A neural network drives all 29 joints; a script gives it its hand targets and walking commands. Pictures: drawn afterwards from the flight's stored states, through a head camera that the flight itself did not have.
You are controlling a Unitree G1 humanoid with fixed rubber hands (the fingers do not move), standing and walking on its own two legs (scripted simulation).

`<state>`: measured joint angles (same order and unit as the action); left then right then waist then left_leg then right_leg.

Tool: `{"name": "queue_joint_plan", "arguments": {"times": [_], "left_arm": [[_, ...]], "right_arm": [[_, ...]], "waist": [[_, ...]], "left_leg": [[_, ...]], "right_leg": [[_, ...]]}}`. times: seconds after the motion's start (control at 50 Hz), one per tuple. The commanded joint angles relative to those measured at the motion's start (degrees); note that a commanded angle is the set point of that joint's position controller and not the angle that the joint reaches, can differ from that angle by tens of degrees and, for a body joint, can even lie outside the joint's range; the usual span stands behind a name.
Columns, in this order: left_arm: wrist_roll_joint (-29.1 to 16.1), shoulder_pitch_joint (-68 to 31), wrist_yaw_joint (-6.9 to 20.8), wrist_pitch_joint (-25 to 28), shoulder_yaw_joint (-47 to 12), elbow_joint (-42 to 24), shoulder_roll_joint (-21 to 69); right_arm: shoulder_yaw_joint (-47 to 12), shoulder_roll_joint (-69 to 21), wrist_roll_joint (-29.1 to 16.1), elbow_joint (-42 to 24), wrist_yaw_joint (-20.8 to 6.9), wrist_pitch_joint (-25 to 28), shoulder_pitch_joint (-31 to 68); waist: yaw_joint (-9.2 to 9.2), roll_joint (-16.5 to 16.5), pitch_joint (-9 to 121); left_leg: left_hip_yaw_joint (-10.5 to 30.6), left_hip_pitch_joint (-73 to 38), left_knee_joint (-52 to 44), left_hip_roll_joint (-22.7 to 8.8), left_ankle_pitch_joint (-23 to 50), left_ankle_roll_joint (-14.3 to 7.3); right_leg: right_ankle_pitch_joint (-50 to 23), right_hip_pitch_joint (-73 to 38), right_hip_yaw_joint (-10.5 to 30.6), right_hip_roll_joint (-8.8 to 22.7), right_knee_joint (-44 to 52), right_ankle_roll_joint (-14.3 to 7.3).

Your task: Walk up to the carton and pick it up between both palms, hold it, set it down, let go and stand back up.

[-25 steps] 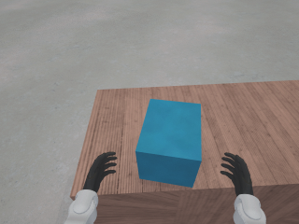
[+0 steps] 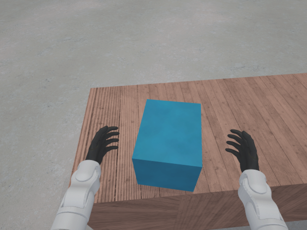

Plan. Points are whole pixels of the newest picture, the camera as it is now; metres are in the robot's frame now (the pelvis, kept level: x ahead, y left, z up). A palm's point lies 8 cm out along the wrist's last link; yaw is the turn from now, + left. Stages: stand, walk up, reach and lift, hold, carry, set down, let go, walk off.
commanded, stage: reach and lift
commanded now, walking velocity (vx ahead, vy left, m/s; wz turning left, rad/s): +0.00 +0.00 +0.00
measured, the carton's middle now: (169, 143) +0.40 -0.03 -0.06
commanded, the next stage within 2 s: none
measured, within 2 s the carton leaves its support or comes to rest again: neither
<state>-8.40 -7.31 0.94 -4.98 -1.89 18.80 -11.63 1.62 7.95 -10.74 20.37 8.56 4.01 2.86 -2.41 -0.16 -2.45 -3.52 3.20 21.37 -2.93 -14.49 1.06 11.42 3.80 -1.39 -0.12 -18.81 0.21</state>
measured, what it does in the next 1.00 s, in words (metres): stands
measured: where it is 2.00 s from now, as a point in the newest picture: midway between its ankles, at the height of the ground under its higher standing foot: outside the picture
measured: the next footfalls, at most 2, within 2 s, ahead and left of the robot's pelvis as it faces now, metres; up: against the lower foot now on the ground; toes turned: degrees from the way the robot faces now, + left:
none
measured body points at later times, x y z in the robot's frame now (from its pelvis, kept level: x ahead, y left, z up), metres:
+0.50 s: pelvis -0.01 +0.00 +0.00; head +0.01 +0.01 +0.45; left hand +0.39 +0.15 +0.09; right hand +0.34 -0.22 +0.08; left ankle -0.03 +0.12 -0.75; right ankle -0.01 -0.12 -0.75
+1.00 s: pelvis -0.01 +0.00 +0.00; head +0.02 +0.01 +0.45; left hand +0.45 +0.14 +0.11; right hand +0.39 -0.22 +0.09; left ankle -0.03 +0.12 -0.75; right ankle -0.01 -0.12 -0.75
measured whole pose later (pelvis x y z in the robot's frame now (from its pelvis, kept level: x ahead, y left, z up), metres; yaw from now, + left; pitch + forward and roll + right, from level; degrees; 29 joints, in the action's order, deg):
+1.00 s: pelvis -0.01 +0.00 +0.00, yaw +0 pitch +7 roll -1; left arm -4.8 -50.7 -1.1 -4.1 3.6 59.4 -12.4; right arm 1.1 10.0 -14.8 57.4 9.9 1.0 43.7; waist -5.3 -0.5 4.6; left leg -3.1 18.2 24.9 -3.8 -13.6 1.2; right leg 8.9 17.4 -1.6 -0.9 -19.3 0.1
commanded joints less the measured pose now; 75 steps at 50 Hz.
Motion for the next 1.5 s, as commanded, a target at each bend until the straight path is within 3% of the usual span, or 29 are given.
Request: {"name": "queue_joint_plan", "arguments": {"times": [0.0, 0.04, 0.1, 0.18, 0.26, 0.28, 0.38, 0.4, 0.42, 0.44, 0.46, 0.52, 0.58, 0.6, 0.64, 0.7, 0.78, 0.82, 0.9, 0.98, 1.04, 1.16, 1.22, 1.32, 1.34, 1.38, 1.42, 1.44, 1.48], "left_arm": [[1.16, -17.10, 0.20, -1.48, 4.01, -9.51, -5.40], [1.49, -17.94, 0.68, -2.86, 4.45, -7.66, -5.02], [1.74, -21.12, 0.51, -3.38, 4.80, -9.76, -5.39], [2.02, -27.38, 0.21, -5.42, 4.95, -4.13, -5.21], [1.30, -31.21, -0.31, -5.81, 5.86, -6.20, -5.95], [2.27, -31.48, -0.22, -6.15, 6.60, -4.14, -6.04], [2.01, -39.94, -0.53, -7.12, 6.74, -1.48, -6.45], [2.76, -39.75, -0.57, -7.88, 6.49, 2.43, -5.74], [2.36, -43.24, -0.59, -7.79, 6.61, 1.41, -6.80], [2.56, -42.35, -0.59, -8.10, 6.07, 4.11, -5.68], [2.36, -44.92, -0.53, -7.92, 6.60, 3.83, -6.47], [2.62, -48.43, -0.54, -7.14, 7.20, 8.49, -6.89], [2.74, -53.66, -1.72, -5.71, 7.20, 8.38, -7.71], [2.22, -54.50, -1.98, -5.50, 6.91, 9.06, -7.67], [2.48, -56.40, -1.95, -5.52, 6.39, 14.52, -7.26], [2.52, -57.29, -1.54, -5.10, 6.78, 20.93, -7.43], [1.71, -64.06, -2.26, -2.14, 7.04, 23.44, -8.64], [2.37, -65.45, -2.61, -0.40, 6.86, 24.65, -8.12], [3.82, -64.38, -2.14, 1.77, 5.80, 33.83, -6.05], [4.32, -62.52, -1.58, 6.85, 7.01, 39.00, -5.77], [5.59, -61.79, -1.11, 12.63, 8.44, 43.85, -6.03], [3.58, -68.72, -3.28, 23.83, 5.42, 53.10, -5.07], [-0.02, -73.54, -4.52, 28.51, 3.21, 52.55, -4.97], [-0.14, -72.37, -3.79, 31.71, 2.36, 63.03, -4.60], [-0.19, -72.76, -3.81, 32.33, 2.64, 62.15, -4.84], [-0.24, -74.54, -3.97, 33.17, 1.91, 60.56, -4.20], [-0.03, -75.48, -4.01, 32.96, 1.59, 60.62, -4.73], [0.24, -75.01, -4.16, 32.69, 2.03, 59.87, -4.63], [0.10, -74.78, -4.13, 31.98, 2.44, 60.28, -4.79]], "right_arm": [[0.24, 5.23, -1.12, -7.98, 0.54, 0.29, 15.85], [0.04, 5.41, -1.26, -6.69, 1.09, -0.37, 16.73], [0.49, 5.86, -2.16, -8.23, 1.50, -0.22, 18.99], [1.52, 6.84, -1.45, -2.70, 1.48, -2.27, 24.88], [0.99, 7.32, -2.49, -5.44, 1.59, -1.99, 29.67], [0.06, 7.52, -2.97, -3.46, 1.60, -2.12, 30.29], [1.24, 8.58, -3.22, -0.28, 1.61, -3.08, 38.01], [0.98, 8.71, -3.18, 3.50, 1.52, -3.91, 37.70], [1.42, 9.10, -3.38, 2.10, 1.55, -4.08, 40.65], [0.86, 9.01, -3.65, 5.49, 1.55, -4.74, 40.01], [1.37, 9.32, -3.51, 4.09, 1.78, -4.49, 42.78], [0.64, 9.55, -3.84, 8.37, 1.69, -4.95, 47.13], [1.93, 10.21, -3.97, 10.06, 1.27, -4.43, 51.20], [2.83, 10.60, -3.34, 9.41, 1.28, -4.11, 52.55], [2.29, 10.50, -3.29, 13.36, 1.15, -4.59, 54.99], [0.82, 10.53, -3.47, 18.58, 1.48, -5.39, 57.00], [1.48, 9.87, -3.11, 18.85, 2.09, -4.28, 62.85], [1.78, 9.67, -3.24, 22.21, 1.80, -3.54, 62.65], [1.01, 9.53, -3.90, 31.64, 1.32, -2.02, 61.75], [-0.82, 8.28, -4.52, 32.55, 1.23, 2.60, 61.62], [-1.37, 6.83, -3.67, 37.03, 0.89, 6.99, 60.27], [1.32, 6.80, -2.12, 45.56, -1.06, 14.68, 63.96], [2.50, 7.42, -1.91, 43.88, -1.35, 17.86, 67.84], [2.13, 7.20, -1.84, 52.41, -1.53, 21.08, 68.45], [1.99, 7.64, -2.16, 52.26, -1.42, 21.86, 68.87], [2.08, 7.77, -2.93, 52.21, -1.57, 23.29, 69.71], [2.52, 8.03, -2.76, 52.32, -1.24, 23.71, 70.58], [2.42, 8.48, -3.04, 51.52, -1.21, 23.80, 70.67], [2.27, 8.36, -3.00, 51.60, -0.89, 23.13, 71.14]], "waist": [[-0.20, -0.62, 12.87], [-0.85, 0.97, 12.64], [-1.09, -0.95, 15.82], [-1.93, -1.46, 13.57], [-1.15, -0.39, 21.52], [-0.91, -0.65, 21.32], [-1.32, -0.92, 22.30], [-1.75, -1.79, 19.66], [-1.85, -1.81, 22.33], [-2.33, -1.76, 20.09], [-2.37, -1.74, 22.68], [-2.13, -0.70, 24.05], [-1.96, -3.51, 29.06], [-2.71, -2.72, 30.82], [-2.47, -2.88, 29.11], [-2.73, 0.75, 27.16], [-2.75, 0.63, 34.72], [-3.01, -1.35, 36.62], [-3.98, -3.42, 32.14], [-3.14, -2.15, 34.53], [-3.02, -0.93, 34.61], [-4.24, -4.96, 38.92], [-5.19, -6.01, 48.81], [-5.54, -5.62, 51.07], [-5.00, -5.29, 52.82], [-4.69, -7.61, 55.94], [-5.68, -7.68, 58.35], [-5.10, -7.85, 59.22], [-5.04, -6.15, 58.92]], "left_leg": [[1.41, -1.74, -2.29, 3.08, 21.97, 0.77], [1.15, -1.33, -2.74, 3.26, 21.05, 0.38], [0.68, -2.02, -2.25, 3.58, 22.82, 0.88], [0.56, -2.38, -2.82, 3.08, 18.56, 0.89], [0.41, -3.68, -0.74, 3.20, 24.33, 1.06], [0.19, -3.80, -0.46, 3.44, 25.43, 1.09], [0.12, -3.49, -0.87, 3.19, 22.40, 1.28], [0.38, -2.93, -1.11, 3.18, 21.96, 1.50], [-0.02, -2.61, -1.01, 3.48, 20.70, 1.40], [0.31, -2.26, -1.26, 3.28, 20.42, 1.35], [-0.10, -2.09, -0.67, 3.49, 20.92, 1.34], [0.19, -1.65, -0.36, 3.49, 20.86, 0.93], [0.12, -2.18, 0.48, 3.36, 22.50, 1.90], [0.28, -2.92, 1.28, 3.26, 22.23, 1.98], [0.51, -2.36, 1.26, 3.27, 21.06, 1.66], [0.78, 0.58, 0.33, 3.61, 18.63, 0.38], [0.29, 3.01, 1.44, 3.97, 19.62, 0.61], [0.68, 0.97, 2.77, 3.52, 22.78, 1.66], [1.31, -0.36, 4.17, 3.20, 24.81, 2.52], [1.16, 2.86, 6.16, 3.93, 26.88, 2.21], [1.41, 8.30, 7.05, 4.09, 26.09, 1.84], [2.62, 11.19, 12.25, 2.63, 21.61, 3.59], [3.18, 12.36, 16.25, 2.54, 21.89, 4.35], [3.56, 17.83, 20.83, 3.09, 21.53, 4.29], [3.33, 17.84, 21.53, 3.02, 22.29, 4.33], [3.17, 16.53, 22.99, 3.00, 24.94, 5.21], [3.05, 16.68, 24.36, 3.26, 25.26, 5.43], [2.96, 16.23, 24.59, 3.23, 25.68, 5.35], [2.82, 17.78, 24.53, 3.43, 23.80, 4.52]], "right_leg": [[-23.51, -4.84, 2.23, -1.52, 0.87, -0.08], [-25.37, -5.73, 2.12, -1.57, 0.83, 0.63], [-27.65, -6.31, 1.72, -1.85, 0.08, 0.81], [-20.95, -2.23, 1.08, -2.14, 1.55, 0.09], [-26.47, -4.48, 0.35, -2.87, -0.04, 1.05], [-27.85, -4.55, 0.59, -2.78, -0.13, 1.10], [-24.03, -2.11, -0.06, -3.16, 0.35, 0.90], [-23.81, -1.68, 0.20, -3.03, 0.82, 0.61], [-23.48, -1.80, 0.20, -2.89, 0.81, 0.93], [-23.63, -1.21, 0.17, -3.02, 0.68, 0.92], [-24.73, -1.49, 0.16, -2.96, 0.51, 1.14], [-24.61, -1.12, -0.11, -3.10, 0.26, 1.34], [-24.64, 0.02, -0.54, -3.40, -0.51, 0.90], [-24.04, 0.79, -0.92, -3.57, -0.39, 1.10], [-22.42, 2.53, -0.99, -3.54, 0.12, 0.70], [-23.65, 0.82, -0.67, -3.47, -0.25, 1.58], [-28.01, -0.95, -0.44, -3.25, -2.16, 2.35], [-28.98, 1.27, -1.12, -3.60, -2.41, 1.80], [-26.22, 6.26, -1.54, -3.84, -1.21, 0.68], [-30.69, 5.92, -1.36, -3.33, -2.96, 1.54], [-33.11, 4.58, -0.94, -2.73, -5.33, 2.02], [-19.88, 20.80, -2.67, -2.45, -8.24, -0.24], [-19.16, 25.86, -3.27, -2.44, -11.61, -0.14], [-20.11, 29.46, -2.93, -1.95, -16.22, 0.27], [-20.20, 29.94, -2.98, -2.08, -16.87, 0.47], [-19.70, 33.01, -3.51, -2.41, -17.58, 0.25], [-21.01, 33.81, -3.55, -2.63, -18.40, 0.57], [-20.98, 33.86, -3.56, -2.84, -18.72, 0.37], [-19.93, 33.20, -3.30, -2.82, -18.86, 0.54]]}}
